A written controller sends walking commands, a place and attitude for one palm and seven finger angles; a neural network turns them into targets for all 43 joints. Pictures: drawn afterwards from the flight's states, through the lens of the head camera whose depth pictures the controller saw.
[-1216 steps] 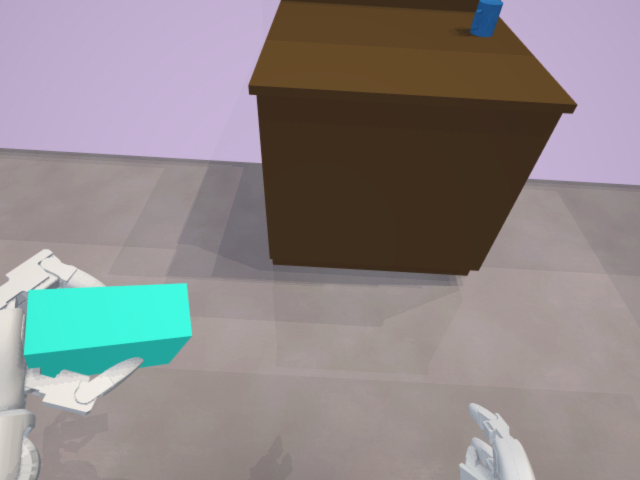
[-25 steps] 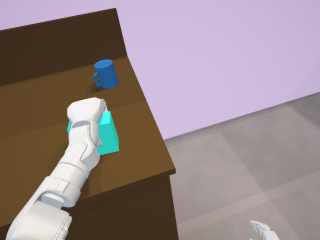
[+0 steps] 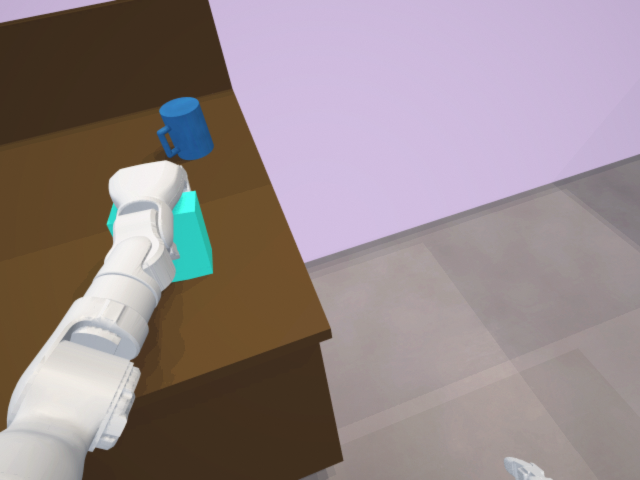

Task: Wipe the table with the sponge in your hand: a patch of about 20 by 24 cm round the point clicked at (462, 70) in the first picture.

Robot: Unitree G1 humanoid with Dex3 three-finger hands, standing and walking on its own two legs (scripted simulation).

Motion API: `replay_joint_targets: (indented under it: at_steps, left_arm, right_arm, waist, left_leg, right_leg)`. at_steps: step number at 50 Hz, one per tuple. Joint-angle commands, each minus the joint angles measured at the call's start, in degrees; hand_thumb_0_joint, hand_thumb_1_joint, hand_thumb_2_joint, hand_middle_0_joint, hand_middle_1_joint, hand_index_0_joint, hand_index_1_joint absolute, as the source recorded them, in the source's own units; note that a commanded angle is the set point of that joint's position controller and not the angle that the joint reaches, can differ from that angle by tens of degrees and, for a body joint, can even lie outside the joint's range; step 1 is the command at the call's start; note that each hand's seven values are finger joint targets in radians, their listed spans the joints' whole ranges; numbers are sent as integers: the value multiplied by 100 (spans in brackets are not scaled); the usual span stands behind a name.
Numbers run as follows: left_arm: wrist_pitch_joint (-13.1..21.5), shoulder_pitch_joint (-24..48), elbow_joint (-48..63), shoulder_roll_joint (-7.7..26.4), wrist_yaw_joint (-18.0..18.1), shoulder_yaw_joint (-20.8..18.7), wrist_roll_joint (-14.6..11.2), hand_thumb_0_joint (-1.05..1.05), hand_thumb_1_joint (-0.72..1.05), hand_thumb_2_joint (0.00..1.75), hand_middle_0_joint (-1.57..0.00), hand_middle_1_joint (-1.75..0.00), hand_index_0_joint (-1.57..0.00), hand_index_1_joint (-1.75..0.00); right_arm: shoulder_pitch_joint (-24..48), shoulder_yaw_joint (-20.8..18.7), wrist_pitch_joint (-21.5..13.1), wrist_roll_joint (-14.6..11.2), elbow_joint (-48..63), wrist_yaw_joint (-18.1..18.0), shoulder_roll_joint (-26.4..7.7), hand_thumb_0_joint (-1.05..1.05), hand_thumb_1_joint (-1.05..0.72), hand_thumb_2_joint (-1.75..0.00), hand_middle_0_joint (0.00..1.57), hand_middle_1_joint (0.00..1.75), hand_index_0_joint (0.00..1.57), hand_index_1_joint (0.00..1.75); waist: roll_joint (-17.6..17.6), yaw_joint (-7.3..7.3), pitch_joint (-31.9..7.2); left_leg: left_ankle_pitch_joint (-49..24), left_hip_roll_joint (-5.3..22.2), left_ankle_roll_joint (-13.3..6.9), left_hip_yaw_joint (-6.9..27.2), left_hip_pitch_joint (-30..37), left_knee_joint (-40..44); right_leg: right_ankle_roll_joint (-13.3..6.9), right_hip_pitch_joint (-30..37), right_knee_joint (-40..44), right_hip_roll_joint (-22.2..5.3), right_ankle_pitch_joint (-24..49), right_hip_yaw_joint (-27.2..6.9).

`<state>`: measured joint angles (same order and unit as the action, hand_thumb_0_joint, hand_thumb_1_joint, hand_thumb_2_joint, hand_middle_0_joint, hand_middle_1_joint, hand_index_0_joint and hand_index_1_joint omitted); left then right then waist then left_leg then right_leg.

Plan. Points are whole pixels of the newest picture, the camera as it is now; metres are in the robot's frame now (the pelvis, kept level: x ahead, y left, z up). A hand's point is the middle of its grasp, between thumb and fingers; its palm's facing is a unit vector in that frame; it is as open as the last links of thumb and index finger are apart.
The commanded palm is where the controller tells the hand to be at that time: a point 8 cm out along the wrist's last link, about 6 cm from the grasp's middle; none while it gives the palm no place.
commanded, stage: wipe forward along the third lane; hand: left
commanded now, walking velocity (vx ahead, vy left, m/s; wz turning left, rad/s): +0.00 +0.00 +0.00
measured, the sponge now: (169, 250) +0.41 +0.24 +0.07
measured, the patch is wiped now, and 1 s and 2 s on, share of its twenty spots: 0.85 1.00 1.00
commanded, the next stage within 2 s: wipe back along the third lane in 0.38 s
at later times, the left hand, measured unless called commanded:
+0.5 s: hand (161, 193) +0.48 +0.26 +0.13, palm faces -0.10 +0.02 -0.99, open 9.6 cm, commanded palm +0.47 +0.26 +0.15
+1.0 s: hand (155, 202) +0.46 +0.26 +0.12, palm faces +0.03 -0.03 -1.00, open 9.7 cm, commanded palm +0.41 +0.26 +0.14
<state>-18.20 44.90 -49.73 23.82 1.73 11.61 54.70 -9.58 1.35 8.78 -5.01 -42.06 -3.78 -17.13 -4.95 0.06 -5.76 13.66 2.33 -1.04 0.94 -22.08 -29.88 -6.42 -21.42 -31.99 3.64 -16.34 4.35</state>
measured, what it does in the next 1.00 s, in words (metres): shifts its weight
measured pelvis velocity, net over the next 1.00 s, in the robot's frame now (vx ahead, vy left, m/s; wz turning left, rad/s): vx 0.04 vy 0.06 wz -0.05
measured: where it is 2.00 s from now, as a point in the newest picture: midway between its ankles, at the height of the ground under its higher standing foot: outside the picture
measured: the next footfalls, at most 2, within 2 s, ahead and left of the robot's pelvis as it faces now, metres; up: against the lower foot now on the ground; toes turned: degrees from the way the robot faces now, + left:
none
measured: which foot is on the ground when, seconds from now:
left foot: down 0.00-1.00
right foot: down 0.00-1.00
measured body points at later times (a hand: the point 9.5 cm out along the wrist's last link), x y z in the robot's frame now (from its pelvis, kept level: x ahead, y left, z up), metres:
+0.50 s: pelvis +0.01 +0.01 +0.00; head +0.05 -0.03 +0.45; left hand +0.48 +0.25 +0.18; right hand +0.07 -0.27 -0.15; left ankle +0.02 +0.17 -0.73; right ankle +0.00 -0.04 -0.73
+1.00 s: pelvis +0.04 +0.06 +0.01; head +0.04 +0.02 +0.46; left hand +0.46 +0.26 +0.18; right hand +0.18 -0.20 -0.11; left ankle +0.02 +0.17 -0.73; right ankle +0.00 -0.04 -0.73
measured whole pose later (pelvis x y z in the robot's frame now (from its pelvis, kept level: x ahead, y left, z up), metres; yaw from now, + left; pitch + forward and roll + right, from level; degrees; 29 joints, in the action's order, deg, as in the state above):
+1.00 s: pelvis +0.04 +0.06 +0.01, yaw -3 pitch +6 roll +0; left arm -24.0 38.2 -40.8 21.0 6.6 12.3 53.8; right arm -7.6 1.3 12.3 -5.6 -40.0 -1.6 -16.3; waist -4.4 0.3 -7.9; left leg 15.6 0.1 -0.6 -1.3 -17.4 -26.8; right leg -2.1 -16.6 -26.7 1.9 -16.3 0.1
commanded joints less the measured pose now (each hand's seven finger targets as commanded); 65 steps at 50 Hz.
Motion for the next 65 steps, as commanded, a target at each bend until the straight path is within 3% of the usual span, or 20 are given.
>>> replay_joint_targets:
  at_steps: [1,4,7,9,11,14,16,19,22,25,29,32,34,36,40,47,52,55,61,65]
  left_arm:
    - [36,1579,-37,1227,208,-233,252,0,10,130,-120,-160,-120,-160]
    - [92,1930,-32,1397,171,-308,187,0,10,130,-120,-160,-120,-160]
    - [151,1878,-362,1742,149,-484,265,0,10,130,-120,-160,-120,-160]
    - [229,2023,-286,1571,112,-365,308,0,10,130,-120,-160,-120,-160]
    - [295,1786,-444,1810,111,-522,389,0,10,130,-120,-160,-120,-160]
    - [388,2010,-288,1658,107,-418,383,0,10,130,-120,-160,-120,-160]
    - [393,1955,-543,2021,136,-633,406,0,10,130,-120,-160,-120,-160]
    - [409,2375,-509,1915,160,-517,347,0,10,130,-120,-160,-120,-160]
    - [408,2345,-714,2132,198,-637,432,0,10,130,-120,-160,-120,-160]
    - [423,2147,-692,1764,189,-457,443,0,10,130,-120,-160,-120,-160]
    - [487,1599,-426,1266,172,-322,287,0,10,130,-120,-160,-120,-160]
    - [481,1013,-362,1275,247,-494,149,0,10,130,-120,-160,-120,-160]
    - [412,884,-89,968,289,-369,9,0,10,130,-120,-160,-120,-160]
    - [268,572,-19,868,334,-341,-47,0,10,130,-120,-160,-120,-160]
    - [-139,718,252,642,367,-120,-52,0,10,130,-120,-160,-120,-160]
    - [-701,98,885,523,295,-161,-144,0,10,130,-120,-160,-120,-160]
    - [-988,-962,2008,21,287,38,-250,0,10,130,-120,-160,-120,-160]
    - [-1277,-1402,2653,-428,279,384,-314,0,10,130,-120,-160,-120,-160]
    - [-2026,-1453,3412,-437,183,540,-341,0,10,130,-120,-160,-120,-160]
    - [-2134,-1767,3792,-513,49,734,-264,0,10,130,-120,-160,-120,-160]
  right_arm:
    - [268,-228,-161,21,632,-29,-662,0,-90,-90,20,30,20,30]
    - [169,-244,-147,19,606,-29,-692,0,-90,-90,20,30,20,30]
    - [71,-225,-135,15,553,-29,-756,0,-90,-90,20,30,20,30]
    - [-36,-279,-146,20,557,-5,-732,0,-90,-90,20,30,20,30]
    - [-103,-259,-131,26,559,0,-774,0,-90,-90,20,30,20,30]
    - [-210,-308,-127,38,565,30,-755,0,-90,-90,20,30,20,30]
    - [-245,-284,-113,29,531,8,-811,0,-90,-90,20,30,20,30]
    - [-334,-318,-137,33,491,17,-812,0,-90,-90,20,30,20,30]
    - [-410,-309,-137,41,446,14,-846,0,-90,-90,20,30,20,30]
    - [-489,-342,-123,56,483,65,-790,0,-90,-90,20,30,20,30]
    - [-416,-382,-81,63,586,113,-728,0,-90,-90,20,30,20,30]
    - [-266,-355,-35,35,644,124,-731,0,-90,-90,20,30,20,30]
    - [-142,-384,-15,17,679,155,-714,0,-90,-90,20,30,20,30]
    - [27,-349,5,-16,726,164,-700,0,-90,-90,20,30,20,30]
    - [310,-311,76,-55,714,165,-663,0,-90,-90,20,30,20,30]
    - [739,-241,168,-50,900,178,-621,0,-90,-90,20,30,20,30]
    - [1107,-208,193,-53,1198,313,-547,0,-90,-90,20,30,20,30]
    - [1350,-184,215,-85,1323,429,-496,0,-90,-90,20,30,20,30]
    - [1728,-97,260,-103,1377,505,-496,0,-90,-90,20,30,20,30]
    - [1797,-34,243,-110,1464,545,-452,0,-90,-90,20,30,20,30]
  waist:
    - [1162,-208,-894]
    - [1200,-273,-1077]
    - [1217,-311,-927]
    - [1051,-341,-1075]
    - [1021,-300,-1077]
    - [906,-347,-1261]
    - [1028,-380,-1100]
    - [948,-483,-1095]
    - [1025,-507,-1215]
    - [805,-441,-1414]
    - [872,-314,-1665]
    - [1075,-186,-1422]
    - [1102,-158,-1361]
    - [1168,-70,-1104]
    - [933,-85,-853]
    - [1145,100,-1003]
    - [971,271,-1205]
    - [815,277,-1046]
    - [947,281,-844]
    - [866,300,-962]
  left_leg:
    - [-131,-438,-194,-163,-267,12]
    - [-138,-431,-184,-148,-426,-6]
    - [-73,-419,-195,-142,-557,-36]
    - [-250,-413,-211,-143,-452,-31]
    - [-307,-419,-217,-150,-474,-71]
    - [-403,-428,-222,-166,-442,-88]
    - [-246,-410,-226,-167,-587,-102]
    - [-214,-409,-230,-164,-610,-91]
    - [-300,-395,-245,-181,-629,-152]
    - [-526,-403,-243,-199,-437,-116]
    - [-763,-402,-242,-240,-212,-62]
    - [-748,-395,-248,-267,-219,8]
    - [-750,-403,-246,-267,-110,103]
    - [-690,-406,-255,-271,-46,193]
    - [-747,-405,-243,-265,239,348]
    - [-1208,-407,-204,-278,603,437]
    - [-2022,-381,-125,-216,1003,362]
    - [-2405,-323,-66,-158,1205,350]
    - [-2551,-265,-29,-111,1344,373]
    - [-2844,-223,-7,-36,1470,292]
  right_leg:
    - [560,773,834,-410,1024,-1095]
    - [599,989,804,-460,1302,-1170]
    - [614,870,792,-441,1252,-1187]
    - [577,900,722,-412,1536,-1088]
    - [578,872,672,-381,1676,-1074]
    - [560,947,635,-379,1903,-1040]
    - [592,849,687,-374,1648,-1092]
    - [591,798,700,-378,1610,-1053]
    - [609,805,652,-379,1803,-1056]
    - [559,813,565,-325,1994,-899]
    - [535,1092,579,-308,2361,-868]
    - [543,1153,628,-295,2366,-853]
    - [534,1197,675,-282,2305,-788]
    - [521,1098,752,-251,2021,-746]
    - [467,948,840,-231,1732,-653]
    - [425,1293,779,-218,2157,-520]
    - [340,1493,560,-176,2890,-408]
    - [316,1369,482,-152,2881,-308]
    - [290,1328,446,-133,2763,-239]
    - [277,1350,302,-119,2760,-232]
